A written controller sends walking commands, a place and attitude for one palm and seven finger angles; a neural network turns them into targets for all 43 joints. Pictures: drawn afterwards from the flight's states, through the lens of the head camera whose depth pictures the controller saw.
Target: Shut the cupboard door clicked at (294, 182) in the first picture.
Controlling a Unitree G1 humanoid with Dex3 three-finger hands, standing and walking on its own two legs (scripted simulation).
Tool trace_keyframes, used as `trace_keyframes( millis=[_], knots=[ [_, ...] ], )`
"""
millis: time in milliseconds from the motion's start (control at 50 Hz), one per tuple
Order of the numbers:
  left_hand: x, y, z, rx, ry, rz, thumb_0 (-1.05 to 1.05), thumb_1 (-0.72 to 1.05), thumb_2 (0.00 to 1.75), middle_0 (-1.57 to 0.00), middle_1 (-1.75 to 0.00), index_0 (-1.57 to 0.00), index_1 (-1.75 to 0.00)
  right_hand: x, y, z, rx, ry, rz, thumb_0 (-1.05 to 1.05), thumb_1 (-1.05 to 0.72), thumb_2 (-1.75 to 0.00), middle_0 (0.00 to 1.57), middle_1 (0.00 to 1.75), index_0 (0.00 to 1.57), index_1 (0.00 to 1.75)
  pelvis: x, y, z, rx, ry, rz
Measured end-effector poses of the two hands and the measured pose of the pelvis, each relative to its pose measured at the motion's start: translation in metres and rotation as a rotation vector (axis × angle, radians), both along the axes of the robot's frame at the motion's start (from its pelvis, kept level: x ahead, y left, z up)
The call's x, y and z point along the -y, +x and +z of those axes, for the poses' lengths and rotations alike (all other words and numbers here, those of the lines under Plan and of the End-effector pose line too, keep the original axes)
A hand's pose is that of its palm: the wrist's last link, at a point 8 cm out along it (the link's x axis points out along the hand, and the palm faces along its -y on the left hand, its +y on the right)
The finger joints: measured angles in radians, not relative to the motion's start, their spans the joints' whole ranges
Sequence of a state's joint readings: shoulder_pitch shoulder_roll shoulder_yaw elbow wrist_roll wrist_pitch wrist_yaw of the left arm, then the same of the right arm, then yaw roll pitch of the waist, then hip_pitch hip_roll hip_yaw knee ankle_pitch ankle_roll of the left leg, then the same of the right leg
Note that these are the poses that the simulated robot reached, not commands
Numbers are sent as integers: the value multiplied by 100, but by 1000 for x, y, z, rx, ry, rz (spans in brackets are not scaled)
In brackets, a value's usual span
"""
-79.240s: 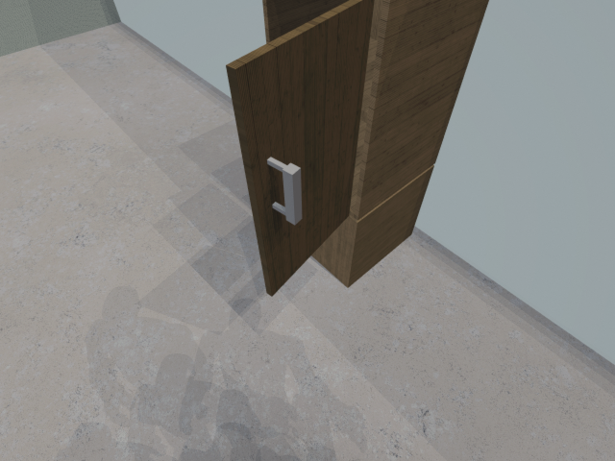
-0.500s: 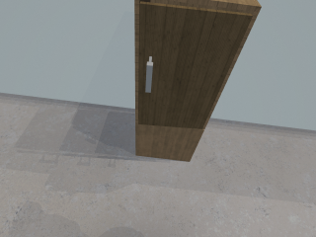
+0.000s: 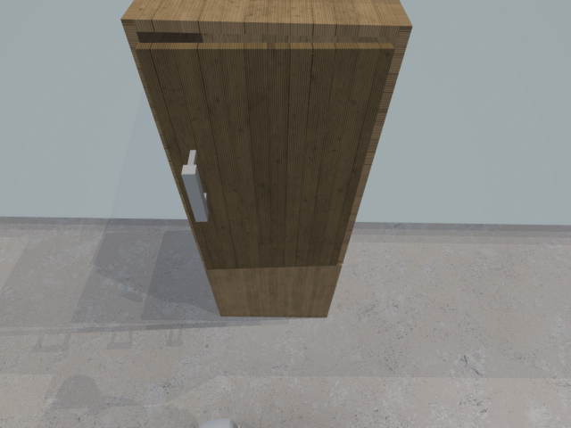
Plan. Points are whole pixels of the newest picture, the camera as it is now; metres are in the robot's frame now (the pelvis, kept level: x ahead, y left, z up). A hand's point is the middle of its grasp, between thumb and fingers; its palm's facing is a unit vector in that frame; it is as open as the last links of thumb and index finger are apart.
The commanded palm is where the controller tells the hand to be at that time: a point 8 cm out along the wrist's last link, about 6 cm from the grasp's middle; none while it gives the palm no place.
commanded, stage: come to a stop and stand still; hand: left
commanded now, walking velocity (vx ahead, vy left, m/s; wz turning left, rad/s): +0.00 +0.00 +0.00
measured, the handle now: (197, 186) +0.51 +0.17 +0.01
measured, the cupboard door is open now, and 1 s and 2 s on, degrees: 3 3 3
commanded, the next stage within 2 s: look again from close up in 1.48 s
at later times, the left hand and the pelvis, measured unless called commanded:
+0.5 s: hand out of the picture +0.10 +0.18 -0.17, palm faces +0.04 -0.95 -0.31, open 7.4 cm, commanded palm none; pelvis +0.06 -0.04 -0.01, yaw +0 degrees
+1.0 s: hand out of the picture +0.09 +0.15 -0.17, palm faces +0.00 -0.97 -0.25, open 7.3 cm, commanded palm none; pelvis +0.04 -0.05 +0.00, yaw +1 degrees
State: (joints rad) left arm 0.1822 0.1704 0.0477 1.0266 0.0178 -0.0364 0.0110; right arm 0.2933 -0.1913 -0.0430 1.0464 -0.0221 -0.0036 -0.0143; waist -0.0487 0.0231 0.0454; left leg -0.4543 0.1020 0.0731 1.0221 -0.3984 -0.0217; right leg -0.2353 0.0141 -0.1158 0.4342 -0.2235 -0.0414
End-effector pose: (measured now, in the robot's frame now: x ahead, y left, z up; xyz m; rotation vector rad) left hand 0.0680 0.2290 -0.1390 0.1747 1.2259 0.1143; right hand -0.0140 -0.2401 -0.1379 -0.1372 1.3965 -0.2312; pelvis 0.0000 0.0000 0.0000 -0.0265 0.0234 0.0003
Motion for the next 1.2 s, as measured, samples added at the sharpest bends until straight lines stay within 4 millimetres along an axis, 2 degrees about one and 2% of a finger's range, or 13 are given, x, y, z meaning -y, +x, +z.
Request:
trace_keyframes(
  millis=[80, 160, 240, 320, 400, 480, 540, 620, 680, 760, 880, 1020, 1200],
  knots=[
    [1, 2, -8, -46, -19, 32, 0, 93, 90, -20, -30, -20, -30, -7, 74, 4, 122, 1, 57, 0, -91, -90, 20, 29, 20, 30, 1, 28, -1, 2, -16, 5],
    [4, 5, -22, -99, -45, 74, 0, 92, 90, -20, -30, -20, -30, -17, 128, 6, 189, -12, 104, 0, -93, -90, 20, 29, 20, 30, -3, 55, -6, 14, -17, 3],
    [8, 7, -20, -151, -45, 99, 1, 92, 90, -20, -30, -19, -30, -26, 163, 9, 196, 1, 136, 0, -92, -90, 20, 29, 20, 30, -2, 70, -2, 3, 13, 1],
    [5, 9, -11, -181, -13, 100, 1, 92, 90, -20, -30, -20, -30, -23, 178, 6, 193, 16, 137, 0, -91, -90, 21, 30, 20, 30, 3, 71, 0, -3, 22, -5],
    [2, 15, 0, -173, 45, 91, 1, 91, 90, -20, -30, -20, -30, -3, 175, 0, 174, 18, 120, 0, -91, -90, 21, 30, 20, 30, 15, 66, 1, 1, 15, -13],
    [5, 23, 3, -115, 106, 77, 1, 91, 90, -20, -30, -19, -30, 29, 163, -12, 152, 21, 96, 0, -91, -90, 21, 30, 20, 30, 36, 65, -8, 9, 40, -9],
    [15, 24, 6, -96, 116, 69, 1, 91, 90, -20, -30, -19, -30, 51, 152, -17, 120, 11, 76, 0, -91, -90, 21, 30, 20, 30, 46, 63, -10, 18, 34, 6],
    [32, 26, 7, -86, 90, 45, 1, 91, 90, -20, -30, -19, -30, 67, 136, -10, 94, -8, 58, 0, -91, -90, 20, 29, 20, 30, 52, 60, -4, 19, 40, 4],
    [44, 30, 4, -73, 55, 32, 1, 90, 90, -20, -30, -19, -30, 69, 124, -4, 86, -15, 53, 0, -91, -90, 20, 29, 20, 30, 55, 59, -1, 16, 43, 3],
    [56, 33, -7, -53, 0, 46, 1, 90, 90, -20, -30, -20, -30, 63, 105, -3, 64, -25, 67, 0, -91, -90, 20, 29, 20, 30, 54, 56, -4, 22, 18, 16],
    [57, 29, -4, -39, -12, 50, 0, 93, 90, -21, -30, -20, -30, 42, 80, 3, 21, 18, 83, 0, -91, -90, 20, 29, 20, 30, 57, 53, 4, 37, 27, 11],
    [31, 16, 8, -9, 64, 14, 1, 91, 90, -21, -30, -20, -30, 43, 83, -6, 129, 19, 66, 0, -91, -90, 21, 30, 20, 30, 48, 43, -2, 42, 23, 12],
    [-1, 13, 15, 30, 105, 11, 1, 90, 90, -20, -30, -20, -30, 47, 86, 2, 173, -20, 103, 0, -91, -90, 21, 29, 20, 30, 34, 32, -2, 63, 26, 3]
  ],
)
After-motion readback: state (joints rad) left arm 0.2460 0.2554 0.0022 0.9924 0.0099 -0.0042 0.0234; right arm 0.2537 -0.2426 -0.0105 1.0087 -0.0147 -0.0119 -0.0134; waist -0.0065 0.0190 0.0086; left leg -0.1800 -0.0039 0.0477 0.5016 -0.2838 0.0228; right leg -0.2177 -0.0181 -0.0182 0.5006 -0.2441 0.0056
